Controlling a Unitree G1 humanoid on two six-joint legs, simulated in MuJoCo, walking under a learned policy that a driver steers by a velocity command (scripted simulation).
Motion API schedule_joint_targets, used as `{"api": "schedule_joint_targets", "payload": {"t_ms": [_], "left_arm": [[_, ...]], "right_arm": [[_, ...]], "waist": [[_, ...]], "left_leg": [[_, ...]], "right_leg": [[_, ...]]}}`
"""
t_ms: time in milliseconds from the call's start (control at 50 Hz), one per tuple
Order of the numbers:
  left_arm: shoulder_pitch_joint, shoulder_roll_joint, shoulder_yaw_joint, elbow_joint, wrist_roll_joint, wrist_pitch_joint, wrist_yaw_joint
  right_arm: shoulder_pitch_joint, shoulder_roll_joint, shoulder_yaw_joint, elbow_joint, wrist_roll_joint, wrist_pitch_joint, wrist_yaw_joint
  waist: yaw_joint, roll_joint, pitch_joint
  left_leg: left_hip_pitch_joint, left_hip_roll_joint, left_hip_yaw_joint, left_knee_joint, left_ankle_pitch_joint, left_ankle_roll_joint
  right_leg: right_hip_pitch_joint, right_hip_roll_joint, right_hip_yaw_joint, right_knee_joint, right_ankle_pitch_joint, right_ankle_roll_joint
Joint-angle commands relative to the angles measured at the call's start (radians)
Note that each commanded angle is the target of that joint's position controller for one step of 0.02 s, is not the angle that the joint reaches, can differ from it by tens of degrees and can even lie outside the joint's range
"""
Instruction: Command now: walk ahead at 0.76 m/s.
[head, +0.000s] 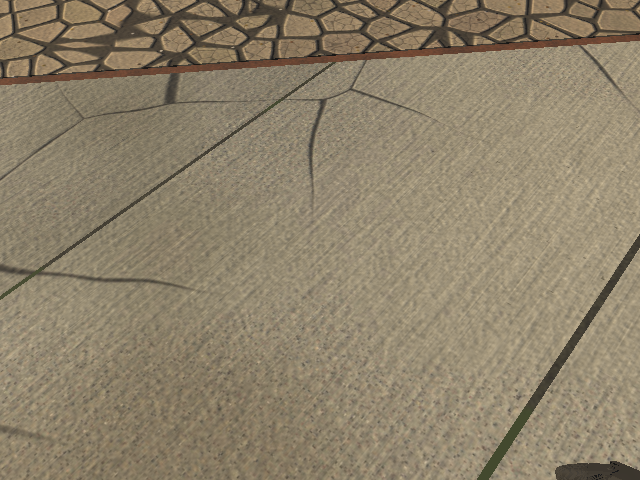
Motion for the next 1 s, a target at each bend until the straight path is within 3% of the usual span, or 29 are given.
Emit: {"api": "schedule_joint_targets", "payload": {"t_ms": [20, 40, 60, 80, 100, 120, 140, 160, 180, 200, 220, 260, 300, 340, 380, 460, 520, 540, 560, 580, 600, 620, 660, 700, 800, 1000], "left_arm": [[-0.047, 0.165, 0.033, -0.037, -0.001, -0.014, 0.006], [-0.033, 0.180, 0.034, -0.022, 0.000, -0.011, 0.009], [-0.021, 0.200, 0.037, -0.007, 0.003, -0.006, 0.015], [-0.030, 0.210, 0.038, -0.001, -0.002, 0.001, 0.022], [-0.083, 0.225, 0.037, -0.041, -0.053, 0.007, 0.035], [-0.014, 0.064, -0.005, -0.079, -0.018, 0.002, 0.031], [0.030, 0.082, -0.007, -0.038, -0.029, -0.017, 0.029], [-0.057, 0.152, 0.017, -0.061, -0.059, -0.022, 0.028], [-0.142, 0.157, 0.013, -0.086, -0.059, -0.023, 0.029], [-0.182, 0.139, 0.013, -0.092, -0.043, -0.018, 0.032], [-0.181, 0.134, 0.019, -0.090, -0.037, -0.001, 0.036], [-0.134, 0.085, 0.012, -0.077, -0.032, 0.031, 0.037], [-0.149, 0.067, 0.010, -0.083, -0.020, 0.046, 0.042], [-0.215, 0.054, 0.003, -0.104, -0.007, 0.048, 0.044], [-0.291, 0.046, -0.004, -0.116, -0.005, 0.044, 0.037], [-0.385, 0.080, 0.003, -0.138, -0.008, 0.047, 0.029], [-0.381, 0.096, 0.014, -0.137, 0.004, 0.043, 0.025], [-0.367, 0.128, 0.024, -0.130, 0.010, 0.040, 0.030], [-0.370, 0.187, 0.035, -0.135, 0.015, 0.040, 0.038], [-0.376, 0.139, 0.023, -0.127, 0.017, 0.050, 0.042], [-0.383, 0.069, 0.010, -0.123, 0.001, 0.061, 0.038], [-0.408, 0.056, 0.005, -0.118, -0.005, 0.069, 0.031], [-0.456, 0.082, 0.013, -0.121, -0.007, 0.072, 0.021], [-0.461, 0.094, 0.018, -0.105, -0.008, 0.063, 0.021], [-0.449, 0.078, 0.020, -0.054, -0.011, 0.059, 0.034], [-0.487, 0.067, 0.027, 0.012, -0.014, 0.089, 0.052]], "right_arm": [[-0.151, -0.038, -0.001, -0.098, -0.005, -0.021, -0.006], [-0.117, -0.038, -0.003, -0.087, -0.010, -0.024, -0.017], [-0.024, -0.055, -0.011, -0.060, -0.015, -0.030, -0.032], [0.154, -0.077, -0.023, -0.003, -0.018, -0.040, -0.046], [0.286, -0.177, -0.070, -0.005, 0.081, -0.058, -0.066], [0.390, -0.292, -0.082, 0.042, 0.050, -0.062, -0.077], [0.413, -0.231, -0.067, 0.042, 0.033, -0.066, -0.071], [0.312, -0.178, -0.051, 0.031, 0.030, -0.067, -0.069], [0.226, -0.139, -0.040, 0.026, 0.037, -0.068, -0.069], [0.166, -0.113, -0.032, 0.032, 0.036, -0.072, -0.066], [0.126, -0.087, -0.024, 0.034, 0.034, -0.076, -0.064], [0.106, -0.073, -0.020, 0.053, 0.028, -0.092, -0.058], [0.077, -0.080, -0.020, 0.077, 0.023, -0.099, -0.062], [0.055, -0.085, -0.020, 0.095, 0.023, -0.090, -0.073], [0.076, -0.096, -0.021, 0.116, 0.024, -0.076, -0.082], [0.116, -0.111, -0.023, 0.168, 0.031, -0.052, -0.082], [0.096, -0.098, -0.020, 0.191, 0.049, -0.035, -0.084], [0.143, -0.074, -0.013, 0.206, 0.045, -0.035, -0.085], [0.227, -0.057, -0.008, 0.216, 0.020, -0.044, -0.085], [0.318, -0.014, 0.004, 0.246, 0.019, -0.044, -0.087], [0.265, -0.032, 0.004, 0.248, 0.020, -0.030, -0.094], [0.224, -0.047, 0.000, 0.240, 0.027, -0.012, -0.099], [0.182, -0.074, -0.008, 0.251, 0.030, 0.022, -0.108], [0.177, -0.076, -0.011, 0.264, 0.029, 0.035, -0.113], [0.174, -0.061, -0.012, 0.309, 0.034, 0.030, -0.117], [0.194, -0.039, -0.008, 0.383, 0.032, 0.027, -0.121]], "waist": [[-0.031, -0.118, 0.185], [-0.046, -0.137, 0.150], [-0.089, -0.160, 0.081], [-0.174, -0.151, -0.018], [-0.280, -0.148, -0.153], [-0.211, 0.169, -0.345], [-0.216, 0.216, -0.493], [-0.195, 0.127, -0.328], [-0.162, 0.067, -0.179], [-0.120, 0.001, -0.100], [-0.083, 0.011, -0.063], [-0.040, 0.034, -0.055], [-0.017, 0.030, -0.030], [-0.020, 0.037, -0.021], [-0.054, 0.044, -0.030], [-0.090, 0.031, -0.026], [-0.065, 0.021, -0.020], [-0.071, -0.023, -0.032], [-0.127, -0.111, -0.077], [-0.160, -0.207, -0.151], [-0.124, -0.193, -0.154], [-0.122, -0.166, -0.131], [-0.116, -0.112, -0.061], [-0.115, -0.097, -0.055], [-0.101, -0.056, -0.078], [-0.100, -0.035, 0.008]], "left_leg": [[0.094, -0.044, 0.059, -0.125, -0.030, 0.044], [0.176, -0.090, 0.084, -0.143, -0.073, 0.060], [0.293, -0.135, 0.094, -0.151, -0.100, 0.075], [0.501, -0.160, 0.094, -0.225, -0.034, 0.096], [0.802, -0.018, -0.061, -0.202, 0.148, 0.125], [1.198, 0.257, -0.442, -0.180, 0.266, 0.223], [1.204, 0.360, -0.742, -0.301, 0.310, 0.307], [1.061, 0.317, -0.570, -0.315, 0.390, 0.277], [0.880, 0.270, -0.395, -0.334, 0.496, 0.253], [0.738, 0.218, -0.315, -0.368, 0.499, 0.231], [0.630, 0.183, -0.258, -0.419, 0.482, 0.221], [0.512, 0.167, -0.192, -0.477, 0.558, 0.223], [0.437, 0.143, -0.117, -0.502, 0.615, 0.225], [0.421, 0.105, -0.046, -0.500, 0.618, 0.204], [0.439, 0.080, -0.013, -0.494, 0.565, 0.185], [0.522, 0.121, -0.060, -0.458, 0.437, 0.183], [0.540, 0.108, -0.084, -0.343, 0.301, 0.145], [0.525, 0.057, -0.077, -0.286, 0.207, 0.098], [0.460, -0.015, -0.050, -0.226, 0.030, 0.048], [0.386, -0.053, -0.033, -0.204, -0.205, -0.003], [0.400, -0.052, -0.039, -0.213, -0.287, -0.027], [0.413, -0.046, -0.045, -0.243, -0.271, -0.029], [0.454, -0.051, -0.037, -0.283, -0.225, -0.020], [0.484, -0.043, -0.043, -0.294, -0.178, -0.010], [0.506, -0.032, -0.043, -0.285, -0.065, -0.013], [0.453, -0.027, -0.040, -0.325, -0.177, -0.003]], "right_leg": [[-0.122, -0.227, 0.051, -0.049, 0.511, -0.139], [-0.088, -0.228, 0.029, 0.055, 0.821, -0.123], [-0.062, -0.228, 0.016, 0.204, 1.074, -0.102], [-0.093, -0.201, -0.012, 0.418, 1.146, -0.073], [-0.296, -0.198, 0.043, 0.639, 1.010, -0.054], [-0.646, 0.003, 0.010, 1.066, 0.139, 0.010], [-0.723, 0.087, 0.194, 1.274, -0.292, 0.016], [-0.787, 0.020, 0.198, 1.309, -0.252, 0.017], [-0.792, -0.036, 0.127, 1.246, -0.185, 0.020], [-0.771, -0.078, 0.092, 1.188, -0.129, 0.024], [-0.718, -0.107, 0.081, 1.147, -0.087, 0.026], [-0.621, -0.114, 0.076, 1.091, -0.028, 0.037], [-0.598, -0.112, 0.066, 0.984, 0.032, 0.054], [-0.583, -0.111, 0.053, 0.816, 0.145, 0.060], [-0.547, -0.099, 0.038, 0.669, 0.267, 0.059], [-0.528, -0.085, 0.055, 0.526, 0.303, 0.044], [-0.454, -0.061, 0.035, 0.369, 0.315, 0.000], [-0.368, -0.082, 0.065, 0.303, 0.538, -0.023], [-0.237, -0.170, 0.139, 0.363, 0.867, -0.064], [-0.135, -0.242, 0.221, 0.389, 0.874, -0.168], [-0.160, -0.247, 0.254, 0.369, 0.739, -0.196], [-0.210, -0.220, 0.246, 0.351, 0.578, -0.179], [-0.313, -0.153, 0.186, 0.345, 0.432, -0.122], [-0.331, -0.129, 0.154, 0.358, 0.442, -0.095], [-0.276, -0.105, 0.114, 0.403, 0.561, -0.101], [-0.297, -0.073, 0.086, 0.375, 0.345, -0.079]]}}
